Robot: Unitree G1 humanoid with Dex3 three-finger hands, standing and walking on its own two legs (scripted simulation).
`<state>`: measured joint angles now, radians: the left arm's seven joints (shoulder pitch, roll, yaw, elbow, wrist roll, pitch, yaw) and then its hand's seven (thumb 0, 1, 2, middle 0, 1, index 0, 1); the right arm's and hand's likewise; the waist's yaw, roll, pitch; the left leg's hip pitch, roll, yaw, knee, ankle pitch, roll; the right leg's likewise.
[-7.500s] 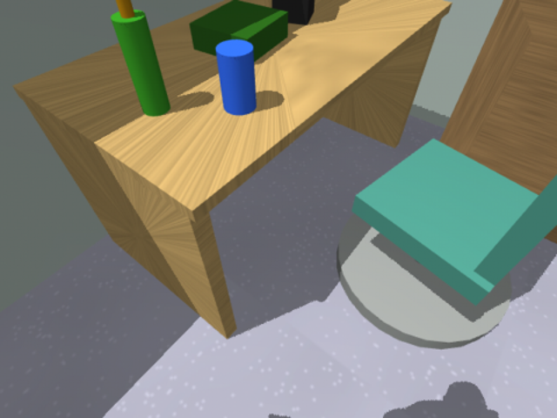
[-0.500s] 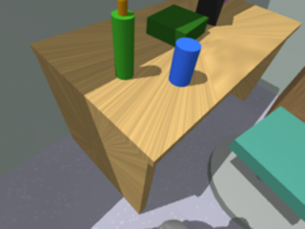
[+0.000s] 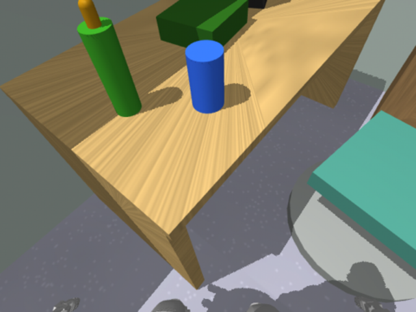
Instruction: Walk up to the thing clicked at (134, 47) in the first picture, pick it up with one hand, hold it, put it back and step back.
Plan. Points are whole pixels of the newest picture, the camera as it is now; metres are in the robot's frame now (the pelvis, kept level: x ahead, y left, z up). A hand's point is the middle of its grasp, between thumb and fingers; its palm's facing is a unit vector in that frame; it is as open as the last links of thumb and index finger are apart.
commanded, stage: walk up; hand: left
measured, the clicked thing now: (110, 63) +0.61 +0.24 +0.13
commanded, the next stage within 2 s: stand in 1.42 s
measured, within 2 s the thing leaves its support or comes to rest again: neither
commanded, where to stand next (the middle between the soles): +0.05 +0.05 m, yaw -1 degrees
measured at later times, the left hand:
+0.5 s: hand out of the picture +0.08 +0.29 -0.13, palm faces -0.07 -0.92 -0.39, open 7.4 cm
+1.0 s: hand out of the picture +0.10 +0.28 -0.13, palm faces -0.11 -0.92 -0.37, open 7.4 cm
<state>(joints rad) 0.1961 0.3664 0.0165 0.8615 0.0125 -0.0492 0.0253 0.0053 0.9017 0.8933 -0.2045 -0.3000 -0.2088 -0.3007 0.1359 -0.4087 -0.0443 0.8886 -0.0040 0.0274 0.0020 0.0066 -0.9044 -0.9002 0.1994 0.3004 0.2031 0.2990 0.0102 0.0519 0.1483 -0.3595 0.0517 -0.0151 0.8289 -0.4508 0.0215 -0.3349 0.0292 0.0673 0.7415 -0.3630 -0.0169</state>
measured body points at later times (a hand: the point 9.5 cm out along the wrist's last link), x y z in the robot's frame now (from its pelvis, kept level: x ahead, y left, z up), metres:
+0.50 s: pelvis -0.02 +0.03 +0.02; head +0.00 +0.02 +0.47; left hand +0.08 +0.34 -0.10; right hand +0.07 -0.28 -0.11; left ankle +0.01 +0.16 -0.72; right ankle +0.02 -0.11 -0.72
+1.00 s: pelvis -0.01 +0.04 +0.02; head +0.01 +0.03 +0.47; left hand +0.10 +0.33 -0.10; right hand +0.06 -0.28 -0.11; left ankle +0.01 +0.16 -0.72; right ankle +0.02 -0.11 -0.72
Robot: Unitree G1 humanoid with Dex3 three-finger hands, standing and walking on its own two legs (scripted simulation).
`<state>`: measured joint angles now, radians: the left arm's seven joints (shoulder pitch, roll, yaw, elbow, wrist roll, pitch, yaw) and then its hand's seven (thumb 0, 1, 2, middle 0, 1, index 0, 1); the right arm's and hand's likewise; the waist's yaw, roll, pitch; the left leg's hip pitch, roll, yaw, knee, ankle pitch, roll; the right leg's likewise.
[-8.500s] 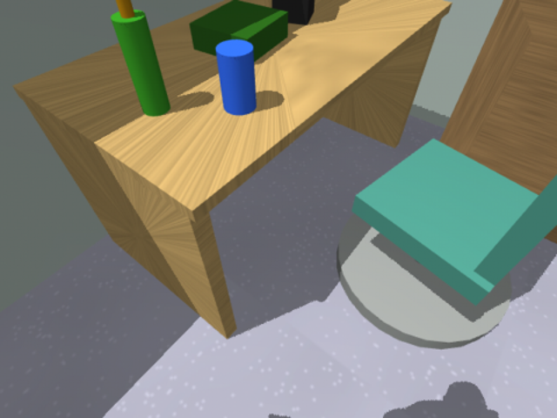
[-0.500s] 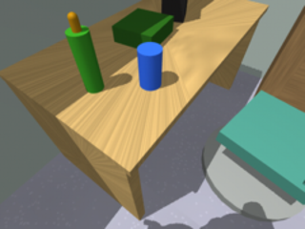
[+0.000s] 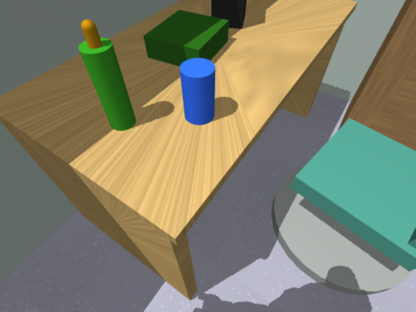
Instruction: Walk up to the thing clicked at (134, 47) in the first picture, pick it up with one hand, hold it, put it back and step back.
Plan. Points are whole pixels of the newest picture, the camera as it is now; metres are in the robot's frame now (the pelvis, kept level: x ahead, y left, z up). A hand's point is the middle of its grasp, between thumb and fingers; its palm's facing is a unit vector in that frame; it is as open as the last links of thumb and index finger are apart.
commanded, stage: walk up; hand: left
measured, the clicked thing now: (108, 80) +0.60 +0.26 +0.11
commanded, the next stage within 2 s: stand in 0.42 s
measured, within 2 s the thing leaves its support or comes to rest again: neither
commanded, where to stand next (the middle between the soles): +0.06 +0.01 m, yaw +3 degrees
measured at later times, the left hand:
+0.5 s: hand out of the picture +0.11 +0.26 -0.15, palm faces -0.06 -0.93 -0.36, open 7.4 cm
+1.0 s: hand out of the picture +0.08 +0.26 -0.15, palm faces +0.00 -0.94 -0.35, open 7.4 cm
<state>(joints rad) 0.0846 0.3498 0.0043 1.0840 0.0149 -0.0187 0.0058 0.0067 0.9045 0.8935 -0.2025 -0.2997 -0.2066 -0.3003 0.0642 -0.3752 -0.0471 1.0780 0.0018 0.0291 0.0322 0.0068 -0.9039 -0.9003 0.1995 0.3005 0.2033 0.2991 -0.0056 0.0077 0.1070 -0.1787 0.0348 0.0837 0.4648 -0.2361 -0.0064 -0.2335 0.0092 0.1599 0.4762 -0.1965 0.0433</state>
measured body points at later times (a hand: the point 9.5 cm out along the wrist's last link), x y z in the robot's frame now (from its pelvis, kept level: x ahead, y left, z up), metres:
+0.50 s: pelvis +0.01 +0.01 +0.00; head +0.03 +0.00 +0.45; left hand +0.11 +0.31 -0.12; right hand +0.09 -0.30 -0.13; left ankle +0.01 +0.12 -0.74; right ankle +0.04 -0.15 -0.74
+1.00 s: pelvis +0.02 +0.00 +0.01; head +0.03 +0.00 +0.46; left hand +0.08 +0.30 -0.12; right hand +0.12 -0.30 -0.12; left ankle +0.01 +0.12 -0.74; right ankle +0.05 -0.15 -0.74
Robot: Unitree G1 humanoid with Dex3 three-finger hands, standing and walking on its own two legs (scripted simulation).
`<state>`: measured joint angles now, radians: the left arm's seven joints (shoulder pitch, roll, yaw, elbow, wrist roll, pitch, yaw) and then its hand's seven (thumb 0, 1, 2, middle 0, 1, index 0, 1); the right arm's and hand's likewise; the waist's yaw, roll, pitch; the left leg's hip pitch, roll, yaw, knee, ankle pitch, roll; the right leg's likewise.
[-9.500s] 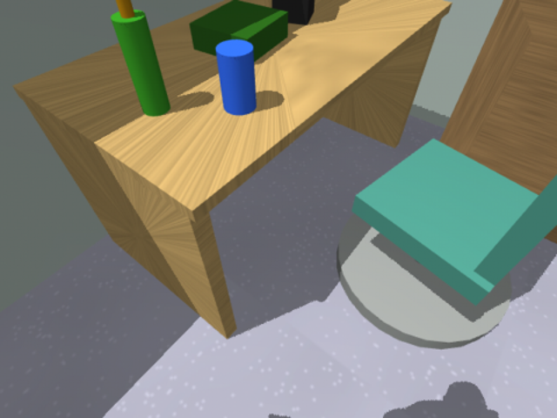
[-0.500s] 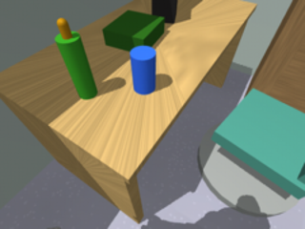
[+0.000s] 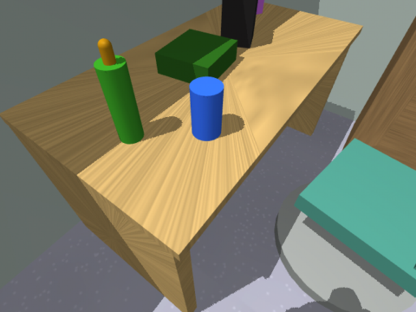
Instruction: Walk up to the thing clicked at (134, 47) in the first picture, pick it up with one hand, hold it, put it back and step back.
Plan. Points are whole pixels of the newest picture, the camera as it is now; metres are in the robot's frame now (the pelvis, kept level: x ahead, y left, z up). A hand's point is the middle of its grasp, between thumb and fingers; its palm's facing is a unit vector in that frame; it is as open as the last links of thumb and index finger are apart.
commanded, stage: stand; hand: left
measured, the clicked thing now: (119, 95) +0.59 +0.23 +0.10
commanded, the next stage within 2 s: rise first in 1.62 s
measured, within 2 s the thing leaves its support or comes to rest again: neither
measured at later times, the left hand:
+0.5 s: hand out of the picture +0.09 +0.25 -0.15, palm faces -0.02 -0.94 -0.35, open 7.4 cm
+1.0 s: hand out of the picture +0.07 +0.25 -0.16, palm faces -0.01 -0.94 -0.35, open 7.4 cm
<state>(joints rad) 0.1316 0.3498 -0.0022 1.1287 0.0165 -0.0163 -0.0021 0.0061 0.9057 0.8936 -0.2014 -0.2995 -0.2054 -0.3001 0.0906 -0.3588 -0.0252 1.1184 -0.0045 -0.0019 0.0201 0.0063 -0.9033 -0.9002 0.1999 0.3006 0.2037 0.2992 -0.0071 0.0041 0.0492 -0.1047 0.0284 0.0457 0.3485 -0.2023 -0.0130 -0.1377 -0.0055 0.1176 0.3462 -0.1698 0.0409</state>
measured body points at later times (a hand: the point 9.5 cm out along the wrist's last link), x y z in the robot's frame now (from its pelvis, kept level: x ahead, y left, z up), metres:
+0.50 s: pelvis +0.01 +0.00 +0.00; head +0.02 +0.00 +0.45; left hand +0.09 +0.30 -0.13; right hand +0.09 -0.31 -0.13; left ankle -0.01 +0.13 -0.75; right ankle +0.02 -0.15 -0.75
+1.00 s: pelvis +0.00 +0.00 +0.00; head +0.01 +0.00 +0.45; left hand +0.07 +0.30 -0.13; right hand +0.09 -0.30 -0.13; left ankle -0.01 +0.13 -0.75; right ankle +0.02 -0.15 -0.75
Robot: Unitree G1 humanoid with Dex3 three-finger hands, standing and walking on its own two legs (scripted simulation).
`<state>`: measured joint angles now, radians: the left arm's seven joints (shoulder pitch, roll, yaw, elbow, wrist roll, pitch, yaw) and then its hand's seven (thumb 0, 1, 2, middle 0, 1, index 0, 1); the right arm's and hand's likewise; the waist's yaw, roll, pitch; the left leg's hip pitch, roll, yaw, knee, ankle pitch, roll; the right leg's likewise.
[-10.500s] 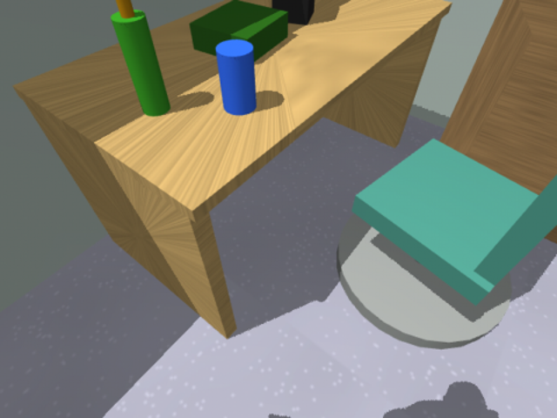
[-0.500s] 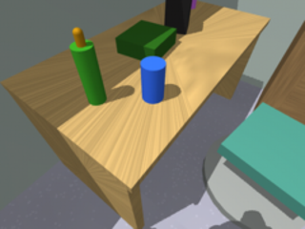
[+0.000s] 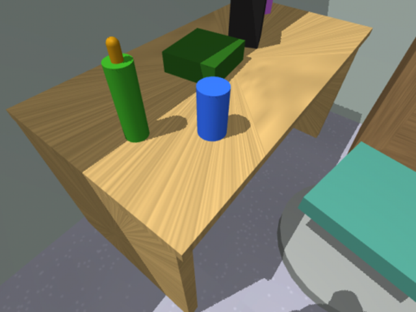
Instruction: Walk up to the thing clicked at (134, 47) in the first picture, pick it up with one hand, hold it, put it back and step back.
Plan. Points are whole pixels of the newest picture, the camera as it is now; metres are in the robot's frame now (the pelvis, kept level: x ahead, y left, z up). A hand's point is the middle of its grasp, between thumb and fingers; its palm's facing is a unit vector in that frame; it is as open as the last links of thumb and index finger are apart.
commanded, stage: stand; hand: left
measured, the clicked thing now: (126, 93) +0.59 +0.22 +0.10
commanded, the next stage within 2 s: rise first in 0.62 s
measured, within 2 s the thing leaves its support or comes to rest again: neither
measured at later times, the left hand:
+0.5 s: hand out of the picture +0.06 +0.26 -0.16, palm faces -0.04 -0.94 -0.35, open 7.4 cm
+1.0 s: hand (90, 306) +0.17 +0.25 -0.12, palm faces +0.23 -0.92 -0.31, open 11.8 cm
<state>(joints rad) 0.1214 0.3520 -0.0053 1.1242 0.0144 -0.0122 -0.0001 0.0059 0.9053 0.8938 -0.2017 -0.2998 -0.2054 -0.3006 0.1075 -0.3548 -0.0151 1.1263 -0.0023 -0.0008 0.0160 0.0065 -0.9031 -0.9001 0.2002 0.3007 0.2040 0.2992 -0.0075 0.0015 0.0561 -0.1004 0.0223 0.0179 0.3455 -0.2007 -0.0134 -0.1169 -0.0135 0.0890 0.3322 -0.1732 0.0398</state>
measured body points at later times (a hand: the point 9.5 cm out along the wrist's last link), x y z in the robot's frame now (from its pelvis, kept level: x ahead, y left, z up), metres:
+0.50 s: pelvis +0.00 +0.00 +0.00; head +0.02 +0.00 +0.45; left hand +0.07 +0.30 -0.13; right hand +0.07 -0.30 -0.14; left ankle -0.01 +0.13 -0.75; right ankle +0.01 -0.15 -0.75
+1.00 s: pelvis +0.00 +0.00 -0.01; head +0.03 +0.00 +0.44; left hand +0.16 +0.30 -0.10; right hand +0.17 -0.28 -0.11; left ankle -0.01 +0.13 -0.75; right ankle +0.01 -0.15 -0.75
